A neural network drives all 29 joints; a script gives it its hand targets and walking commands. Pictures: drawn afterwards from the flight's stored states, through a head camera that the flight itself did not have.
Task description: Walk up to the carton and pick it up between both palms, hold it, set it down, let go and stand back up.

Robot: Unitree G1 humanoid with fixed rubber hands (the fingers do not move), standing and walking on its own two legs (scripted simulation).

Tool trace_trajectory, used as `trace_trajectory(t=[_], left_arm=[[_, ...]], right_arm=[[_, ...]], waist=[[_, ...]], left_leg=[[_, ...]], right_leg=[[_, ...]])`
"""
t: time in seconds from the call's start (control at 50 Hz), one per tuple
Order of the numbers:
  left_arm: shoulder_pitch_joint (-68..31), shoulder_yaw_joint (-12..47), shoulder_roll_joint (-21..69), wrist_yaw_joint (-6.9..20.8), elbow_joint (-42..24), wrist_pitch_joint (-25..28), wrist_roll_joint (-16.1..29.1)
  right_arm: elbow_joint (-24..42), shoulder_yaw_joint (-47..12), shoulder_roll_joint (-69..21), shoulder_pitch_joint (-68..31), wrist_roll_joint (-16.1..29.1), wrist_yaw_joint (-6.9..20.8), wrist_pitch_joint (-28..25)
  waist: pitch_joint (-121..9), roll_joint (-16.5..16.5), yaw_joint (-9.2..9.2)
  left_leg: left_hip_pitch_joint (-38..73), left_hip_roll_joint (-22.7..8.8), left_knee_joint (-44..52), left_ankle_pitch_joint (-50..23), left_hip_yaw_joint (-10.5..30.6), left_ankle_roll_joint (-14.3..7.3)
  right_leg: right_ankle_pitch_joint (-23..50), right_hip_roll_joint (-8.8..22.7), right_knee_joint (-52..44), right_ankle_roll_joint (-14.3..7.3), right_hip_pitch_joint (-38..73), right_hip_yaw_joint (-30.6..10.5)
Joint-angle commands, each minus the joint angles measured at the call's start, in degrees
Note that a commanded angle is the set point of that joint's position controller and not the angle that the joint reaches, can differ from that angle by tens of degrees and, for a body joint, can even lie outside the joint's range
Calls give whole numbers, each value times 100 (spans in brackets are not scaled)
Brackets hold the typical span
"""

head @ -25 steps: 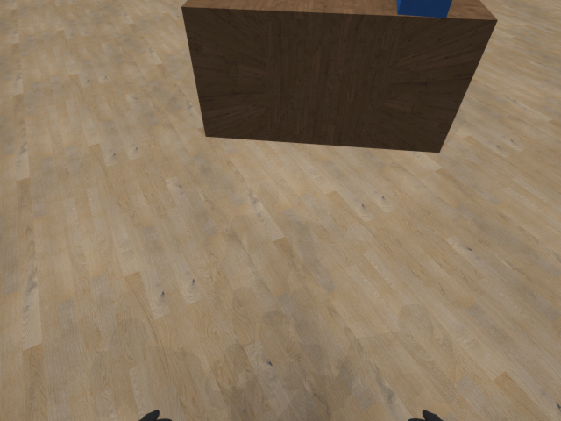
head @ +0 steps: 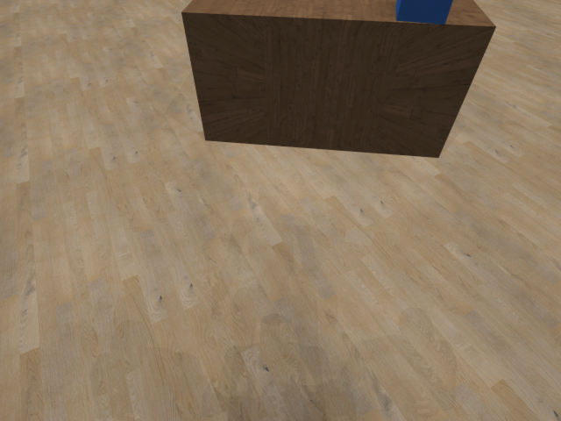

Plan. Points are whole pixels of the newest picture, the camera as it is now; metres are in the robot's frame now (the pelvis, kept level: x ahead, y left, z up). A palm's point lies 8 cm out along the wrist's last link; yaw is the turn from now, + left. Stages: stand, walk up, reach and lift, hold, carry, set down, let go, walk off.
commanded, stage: stand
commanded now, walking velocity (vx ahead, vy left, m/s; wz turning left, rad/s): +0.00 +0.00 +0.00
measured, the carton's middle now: out of the picture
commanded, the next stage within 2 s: walk up in 0.14 s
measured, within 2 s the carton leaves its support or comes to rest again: neither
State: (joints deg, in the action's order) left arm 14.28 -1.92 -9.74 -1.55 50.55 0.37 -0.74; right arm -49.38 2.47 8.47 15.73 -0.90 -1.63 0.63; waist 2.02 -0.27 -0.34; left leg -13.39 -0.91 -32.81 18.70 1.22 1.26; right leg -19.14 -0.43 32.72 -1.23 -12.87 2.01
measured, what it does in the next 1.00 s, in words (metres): walks ahead: right foot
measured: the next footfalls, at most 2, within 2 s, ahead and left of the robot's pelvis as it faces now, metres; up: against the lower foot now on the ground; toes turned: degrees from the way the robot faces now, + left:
right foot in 0.72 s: +0.25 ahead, -0.28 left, +0.00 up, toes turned -16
left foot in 1.26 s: +0.54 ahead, -0.04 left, +0.00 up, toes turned -10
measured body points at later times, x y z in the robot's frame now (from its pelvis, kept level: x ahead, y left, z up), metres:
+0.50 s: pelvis +0.02 -0.01 +0.00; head +0.02 -0.01 +0.45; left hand +0.07 +0.24 -0.15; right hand +0.02 -0.25 -0.15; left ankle -0.01 +0.13 -0.73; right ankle +0.00 -0.11 -0.69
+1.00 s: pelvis +0.20 -0.15 -0.01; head +0.19 -0.17 +0.44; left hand +0.23 +0.12 -0.13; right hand +0.27 -0.42 -0.14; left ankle +0.30 -0.05 -0.66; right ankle +0.21 -0.27 -0.73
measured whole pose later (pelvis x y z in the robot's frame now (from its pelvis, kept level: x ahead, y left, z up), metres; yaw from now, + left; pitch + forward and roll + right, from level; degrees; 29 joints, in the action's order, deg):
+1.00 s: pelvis +0.20 -0.15 -0.01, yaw -14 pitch -4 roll +0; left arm 27.4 -1.6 -13.4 -0.6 49.0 2.1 -1.1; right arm -44.0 0.1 17.3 13.5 -2.0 2.7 -1.6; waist 2.8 4.0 3.9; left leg -34.4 -3.8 -66.0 27.9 -3.7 -0.5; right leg -19.0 1.1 39.7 -2.1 -17.6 3.2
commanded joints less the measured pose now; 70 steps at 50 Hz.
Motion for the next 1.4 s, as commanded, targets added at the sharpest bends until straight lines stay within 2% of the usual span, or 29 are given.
trace_trajectory(t=[0.0,0.02,0.1,0.16,0.18,0.3,0.32,0.36,0.38,0.44,0.58,0.62,0.66,0.68,0.7,0.72,0.74,0.76,0.9,1.02,1.12,1.16,1.2,1.22,1.24,1.26,1.28,1.32,1.38], left_arm=[[161,-139,-550,-42,-123,23,-13],[281,-128,-544,-50,0,31,-49],[108,-227,-750,-35,87,61,2],[422,-204,-736,-98,419,58,11],[440,-186,-677,-99,382,63,-25],[399,-136,-413,-79,647,34,11],[440,-310,-1084,95,234,68,-158],[-418,-200,-741,237,-74,-38,-268],[-633,-210,-777,301,-288,-50,-376],[-269,-255,-862,452,-313,128,-274],[150,-174,-718,624,-558,191,-133],[1001,-211,-796,597,-320,246,-90],[2017,-432,-1173,465,-30,258,-99],[2699,-614,-1434,358,121,254,-83],[2981,-633,-1755,260,24,225,-119],[2505,-533,-2119,182,-390,164,8],[1890,-606,-2427,60,-665,78,178],[1558,-534,-2342,11,-853,91,252],[768,-211,-1392,55,-674,317,-62],[1178,-222,-1334,88,-414,472,-81],[1225,-262,-1521,157,-327,540,-264],[1148,-260,-1616,198,-325,494,-332],[1317,-133,-1343,247,-288,414,-387],[1668,35,-892,296,-246,367,-377],[1994,182,-454,360,-346,312,-319],[1960,42,-830,352,-595,227,-119],[1428,10,-1108,316,-691,167,-208],[572,-10,-1177,318,-906,256,-203],[554,-28,-942,336,-921,328,-165]], right_arm=[[-23,134,544,470,2,-39,1],[-29,144,474,352,9,-50,-43],[-238,153,520,173,-12,-45,-83],[-422,80,338,507,-21,-57,-115],[-543,110,389,545,6,-86,-127],[-754,101,420,402,2,-116,-147],[-240,303,1175,633,-350,-25,-271],[-575,482,1613,1283,-411,-108,-282],[-630,391,1463,1196,-384,-174,-302],[-545,225,1239,963,-330,-128,-570],[-249,156,1525,-58,-344,35,-637],[-165,142,1693,-329,-400,73,-557],[-162,73,1595,-7,-490,113,-430],[-191,-53,1280,370,-523,180,-338],[-16,-237,798,569,-422,320,-263],[386,-161,1051,848,-147,406,-175],[477,-112,1440,687,-79,412,-94],[553,-126,1596,430,-121,394,-128],[725,-70,1437,530,-74,396,-279],[1010,-105,1167,-118,-178,564,-196],[1188,-123,942,-591,-97,575,-403],[1096,-54,959,-202,-124,486,-469],[808,138,1230,934,-194,326,-551],[640,284,1479,1735,-253,249,-579],[721,335,1887,1953,-356,192,-558],[822,420,2270,1924,-112,102,-439],[835,432,2232,1697,82,52,-378],[928,249,1852,1525,124,54,-492],[864,103,1368,1038,-8,126,-650]], waist=[[284,66,-31],[242,-275,57],[272,398,3],[-192,-84,-15],[87,364,10],[-141,197,79],[-697,195,-72],[611,1127,-579],[1071,639,-561],[1245,626,-380],[1389,1319,106],[1121,1039,475],[515,85,840],[-13,-908,1125],[38,-2306,1089],[-70,-2145,739],[247,-1678,558],[459,-1273,481],[318,-1291,-49],[631,-443,62],[709,-471,308],[696,-544,188],[340,55,-223],[-187,911,-427],[-260,1994,-254],[40,1910,-292],[348,1423,-340],[923,941,-441],[855,1205,-129]], left_leg=[[41,-240,629,-987,143,-184],[4,-344,783,-1149,243,-201],[219,-275,845,-1195,200,-222],[250,-324,839,-1577,260,-286],[347,-264,799,-1425,157,-195],[424,-377,825,-1999,223,-306],[1413,-650,776,1913,679,-806],[1830,-2423,2378,3883,2758,-1610],[1337,-2941,2492,3700,3068,-1815],[1084,-2652,2636,3072,2333,-1545],[-474,-1723,2212,2232,-456,-1089],[-1410,-1469,1534,2471,-1036,-1025],[-1658,-1176,-191,1437,-1304,-898],[-1847,-783,-2020,939,-1465,-727],[-2412,-241,-3884,2075,-1285,-511],[-2687,39,-4330,2155,-416,-383],[-2802,-287,-4981,2071,-247,-365],[-2911,-405,-5216,1519,4,-370],[-1917,-672,-3439,990,219,-164],[-2800,-625,-2451,-795,-101,-5],[-2026,-555,-859,-1119,-392,-99],[-1102,-464,-421,-1015,-551,-190],[301,-135,-168,-749,-663,-235],[1153,-423,-158,-137,-14,-228],[1335,-1708,796,1706,2339,-175],[1493,-2460,2335,3164,4642,-698],[1035,-2777,2799,4156,5185,-1005],[615,-2405,2576,2812,3618,-738],[35,-1759,1998,216,1651,-772]], right_leg=[[1510,564,-914,-249,-261,-655],[1507,497,-844,-241,-61,-565],[1326,524,-1060,-240,-260,-690],[1760,481,-975,-222,388,-555],[1761,522,-1028,-256,117,-646],[2008,456,-832,-175,478,-452],[-1771,221,99,-316,-732,-822],[-1832,-30,2398,130,-3520,-49],[-1553,413,2702,218,-3805,-549],[-945,683,2573,316,-3697,-843],[383,651,1268,230,-1593,-115],[1238,412,976,64,174,517],[732,-34,1147,-14,1431,766],[9,-296,1117,-48,2069,569],[-1989,564,4,-111,1589,-1669],[-4672,1726,-2166,-598,1087,-5122],[-6205,2374,-3081,-981,430,-6343],[-6044,2375,-3235,-930,186,-6450],[-3318,1625,-2033,-1076,-1365,-2786],[-3038,1585,-2246,-1060,-846,-1973],[-2005,1452,-1855,-958,-477,-1089],[-1695,1545,-1536,-949,-612,-976],[-534,1142,93,-739,-847,-539],[-194,581,1978,-471,-1232,-16],[-1393,18,3645,-130,-2188,126],[-1449,-223,4152,26,-3095,-126],[-1250,141,4642,13,-3252,-366],[-514,320,4781,14,-3379,-787],[-98,529,3949,44,-2695,-651]])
